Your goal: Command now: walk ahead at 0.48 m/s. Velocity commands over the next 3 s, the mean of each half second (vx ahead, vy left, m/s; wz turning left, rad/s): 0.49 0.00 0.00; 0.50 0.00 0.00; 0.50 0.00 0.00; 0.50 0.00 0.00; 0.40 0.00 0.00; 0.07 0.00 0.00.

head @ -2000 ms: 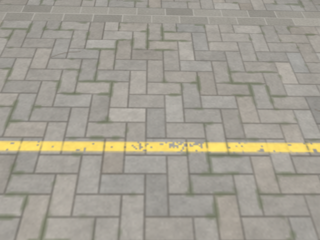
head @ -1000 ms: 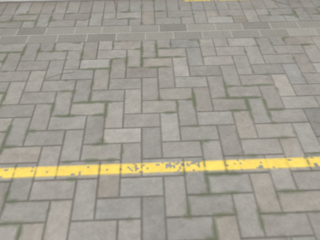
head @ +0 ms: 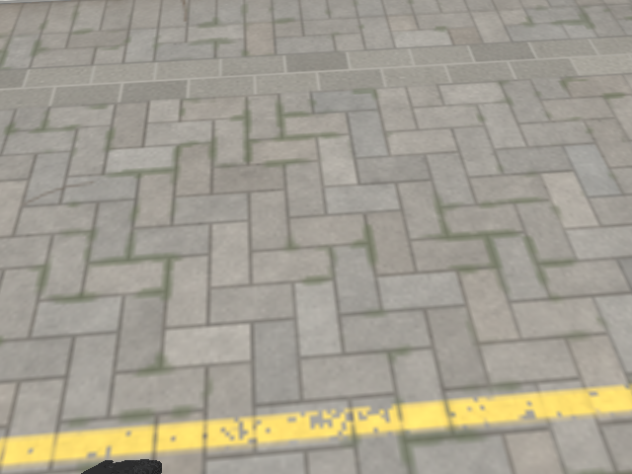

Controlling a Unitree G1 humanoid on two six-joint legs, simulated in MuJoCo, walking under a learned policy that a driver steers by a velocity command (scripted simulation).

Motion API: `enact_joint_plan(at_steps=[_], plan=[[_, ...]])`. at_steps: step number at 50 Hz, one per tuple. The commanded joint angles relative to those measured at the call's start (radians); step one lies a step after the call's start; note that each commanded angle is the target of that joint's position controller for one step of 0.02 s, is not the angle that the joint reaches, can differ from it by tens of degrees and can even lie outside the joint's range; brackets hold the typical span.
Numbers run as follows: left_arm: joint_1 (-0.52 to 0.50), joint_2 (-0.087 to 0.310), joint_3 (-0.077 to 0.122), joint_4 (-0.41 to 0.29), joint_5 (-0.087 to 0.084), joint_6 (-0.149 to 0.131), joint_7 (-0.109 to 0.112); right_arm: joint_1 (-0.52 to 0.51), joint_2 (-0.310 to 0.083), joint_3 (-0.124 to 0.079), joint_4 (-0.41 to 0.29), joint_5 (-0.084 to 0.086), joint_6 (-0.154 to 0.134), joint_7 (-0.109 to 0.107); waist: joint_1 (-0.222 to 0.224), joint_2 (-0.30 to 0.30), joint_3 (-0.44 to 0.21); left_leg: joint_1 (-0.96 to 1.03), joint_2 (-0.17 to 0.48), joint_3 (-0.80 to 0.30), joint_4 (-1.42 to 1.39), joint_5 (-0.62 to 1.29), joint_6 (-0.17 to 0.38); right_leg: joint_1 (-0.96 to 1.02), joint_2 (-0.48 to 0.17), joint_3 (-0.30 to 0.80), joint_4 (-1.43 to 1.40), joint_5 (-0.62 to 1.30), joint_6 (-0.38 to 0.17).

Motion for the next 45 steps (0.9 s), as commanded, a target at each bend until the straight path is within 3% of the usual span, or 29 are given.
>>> enact_joint_plan(at_steps=[1,2,3,4,5,7,9,12,16,20,23,24,25,26,27,28,29,30,31,32,33,35,37,39,42,45], plan=[[0.308,0.151,0.037,0.057,0.000,-0.001,0.007,-0.059,-0.115,-0.017,-0.113,0.043,-0.067,0.012,0.142,-0.147,-0.224,-0.691,0.012,-0.089,0.540,0.063,0.051,0.746,-0.344,0.642,-0.349,-0.221,-0.195],[0.218,0.125,0.026,0.038,0.006,-0.008,0.005,-0.107,-0.121,-0.020,-0.124,0.036,-0.072,0.001,0.103,-0.037,-0.163,-0.638,0.067,-0.072,0.485,0.164,0.057,0.577,-0.315,0.516,-0.372,-0.091,-0.172],[0.174,0.095,0.018,0.035,0.019,-0.014,0.000,-0.117,-0.116,-0.032,-0.123,0.020,-0.063,-0.007,0.066,-0.015,-0.117,-0.579,0.102,-0.063,0.431,0.216,0.058,0.443,-0.279,0.418,-0.395,0.007,-0.158],[0.163,0.071,0.010,0.044,0.028,-0.018,-0.004,-0.083,-0.095,-0.034,-0.120,0.015,-0.046,-0.008,0.030,-0.041,-0.112,-0.517,0.128,-0.072,0.398,0.243,0.063,0.371,-0.252,0.358,-0.422,0.025,-0.153],[0.173,0.064,0.008,0.055,0.027,-0.018,-0.005,-0.063,-0.072,-0.033,-0.117,0.015,-0.032,-0.010,0.016,-0.056,-0.101,-0.495,0.136,-0.068,0.364,0.247,0.063,0.334,-0.238,0.325,-0.449,0.024,-0.159],[0.206,0.089,0.010,0.074,0.022,-0.019,0.007,-0.093,-0.065,-0.036,-0.133,0.013,-0.014,-0.013,0.005,-0.061,-0.054,-0.523,0.150,-0.053,0.287,0.268,0.049,0.281,-0.227,0.269,-0.495,0.029,-0.171],[0.247,0.125,0.017,0.084,0.023,-0.018,0.025,-0.188,-0.084,-0.042,-0.169,0.001,-0.009,-0.015,0.020,-0.043,-0.016,-0.614,0.160,-0.046,0.180,0.363,0.022,0.293,-0.229,0.246,-0.524,0.045,-0.177],[0.305,0.137,0.018,0.094,0.019,-0.007,0.043,-0.299,-0.081,-0.042,-0.206,-0.007,-0.015,-0.006,0.049,-0.040,0.000,-0.672,0.147,-0.030,-0.014,0.533,0.002,0.346,-0.208,0.193,-0.527,0.095,-0.152],[0.385,0.149,0.019,0.114,0.005,-0.001,0.051,-0.447,-0.060,-0.029,-0.243,0.003,-0.024,0.011,0.099,-0.045,0.020,-0.621,0.093,0.023,-0.232,0.652,0.000,0.397,-0.187,0.130,-0.522,0.103,-0.123],[0.450,0.157,0.026,0.144,0.000,0.019,0.054,-0.543,-0.068,-0.020,-0.287,0.011,-0.033,0.036,0.123,-0.051,0.046,-0.660,0.073,0.022,-0.329,0.577,0.021,0.553,-0.246,0.136,-0.455,0.140,-0.118],[0.422,0.180,0.037,0.142,-0.001,0.034,0.058,-0.487,-0.112,-0.034,-0.291,0.014,-0.042,0.049,0.067,-0.085,0.001,-0.543,0.033,0.045,-0.369,0.461,0.062,0.622,-0.275,0.135,-0.352,0.366,-0.090],[0.396,0.185,0.038,0.135,-0.001,0.039,0.059,-0.393,-0.141,-0.050,-0.267,0.012,-0.045,0.048,0.010,-0.097,-0.060,-0.402,-0.004,0.077,-0.382,0.449,0.083,0.615,-0.253,0.110,-0.244,0.546,-0.072],[0.381,0.162,0.029,0.125,0.003,0.043,0.058,-0.214,-0.192,-0.076,-0.211,0.009,-0.044,0.042,-0.069,-0.084,-0.167,-0.155,-0.016,0.082,-0.376,0.469,0.115,0.540,-0.197,0.069,-0.041,0.606,-0.043],[0.398,0.126,0.011,0.100,0.023,0.042,0.058,-0.023,-0.275,-0.098,-0.173,-0.005,-0.040,0.031,-0.117,0.043,-0.327,0.169,0.189,-0.160,-0.352,0.469,0.184,0.312,-0.130,0.020,0.297,0.299,-0.006],[0.527,-0.016,-0.026,0.104,0.014,0.017,0.043,0.019,-0.313,-0.102,-0.150,-0.007,-0.037,0.040,-0.035,0.312,-0.449,0.471,0.387,-0.654,-0.498,0.254,0.340,-0.078,0.061,0.082,0.614,-0.410,0.048],[0.447,0.097,-0.002,0.108,-0.013,-0.007,0.040,-0.005,-0.213,-0.074,-0.160,-0.001,-0.039,0.041,-0.071,0.202,-0.402,0.441,0.352,-0.682,-0.564,0.164,0.293,-0.189,0.012,0.210,0.726,-0.448,0.024],[0.347,0.147,0.011,0.074,-0.032,-0.022,0.038,-0.097,-0.172,-0.061,-0.178,0.002,-0.042,0.037,-0.058,0.157,-0.262,0.310,0.324,-0.524,-0.576,0.226,0.247,-0.249,-0.038,0.185,0.731,-0.357,0.007],[0.297,0.146,0.012,0.063,-0.028,-0.025,0.047,-0.184,-0.151,-0.052,-0.199,-0.005,-0.043,0.037,-0.024,0.060,-0.187,0.153,0.292,-0.405,-0.601,0.351,0.227,-0.207,-0.094,0.156,0.688,-0.259,0.007],[0.274,0.140,0.021,0.061,-0.011,-0.019,0.053,-0.231,-0.124,-0.045,-0.204,-0.015,-0.045,0.040,0.005,0.033,-0.131,0.026,0.259,-0.321,-0.630,0.436,0.220,-0.161,-0.125,0.148,0.630,-0.203,0.011],[0.298,0.122,0.023,0.064,-0.007,-0.005,0.054,-0.244,-0.101,-0.037,-0.199,-0.025,-0.048,0.043,0.040,0.056,-0.121,-0.046,0.232,-0.265,-0.658,0.471,0.211,-0.097,-0.152,0.156,0.594,-0.166,0.011],[0.318,0.098,0.022,0.068,-0.006,0.009,0.055,-0.237,-0.093,-0.035,-0.190,-0.024,-0.049,0.045,0.054,0.067,-0.112,-0.081,0.216,-0.231,-0.685,0.481,0.214,-0.069,-0.158,0.152,0.563,-0.154,0.014],[0.307,0.078,0.022,0.063,-0.004,0.027,0.058,-0.207,-0.119,-0.040,-0.173,-0.017,-0.051,0.037,0.065,0.063,-0.076,-0.123,0.208,-0.176,-0.725,0.518,0.225,-0.087,-0.170,0.138,0.494,-0.125,0.029],[0.231,0.085,0.025,0.035,0.006,0.033,0.060,-0.173,-0.148,-0.047,-0.162,-0.016,-0.050,0.024,0.053,0.044,-0.045,-0.113,0.210,-0.146,-0.750,0.552,0.230,-0.159,-0.176,0.133,0.396,-0.038,0.052],[0.162,0.080,0.025,0.012,0.011,0.031,0.056,-0.142,-0.151,-0.047,-0.152,-0.014,-0.042,0.012,0.038,0.042,-0.030,-0.090,0.196,-0.109,-0.758,0.572,0.216,-0.199,-0.171,0.125,0.281,0.069,0.067],[0.062,0.062,0.017,-0.015,0.007,0.024,0.046,-0.102,-0.154,-0.045,-0.142,-0.007,-0.036,0.004,0.008,0.054,-0.008,-0.082,0.161,-0.043,-0.766,0.568,0.186,-0.162,-0.139,0.092,0.098,0.208,0.068],[-0.032,0.056,0.008,-0.041,0.000,0.019,0.034,-0.045,-0.161,-0.047,-0.118,0.000,-0.030,0.002,-0.025,0.054,0.018,-0.023,0.172,-0.027,-0.758,0.539,0.179,-0.149,-0.111,0.069,-0.012,0.235,0.064]])
Next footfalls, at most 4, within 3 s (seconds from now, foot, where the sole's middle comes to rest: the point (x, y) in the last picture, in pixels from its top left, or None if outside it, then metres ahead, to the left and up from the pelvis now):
0.50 left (252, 455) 0.48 0.14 -0.75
1.06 right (356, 311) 0.80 -0.10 -0.75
1.64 left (257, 212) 1.12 0.14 -0.75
2.18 right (342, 130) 1.43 -0.10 -0.75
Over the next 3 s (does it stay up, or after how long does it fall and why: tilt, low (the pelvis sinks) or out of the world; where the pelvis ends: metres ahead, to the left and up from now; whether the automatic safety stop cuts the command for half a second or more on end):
stays up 1.48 0.01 0.02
